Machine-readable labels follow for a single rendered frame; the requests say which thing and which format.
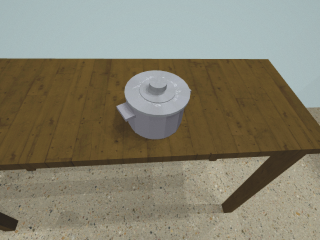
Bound pot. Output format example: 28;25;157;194
116;89;192;140

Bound table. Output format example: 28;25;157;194
0;58;320;232

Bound lid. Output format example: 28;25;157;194
124;70;191;117

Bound knob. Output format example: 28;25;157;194
149;76;167;93

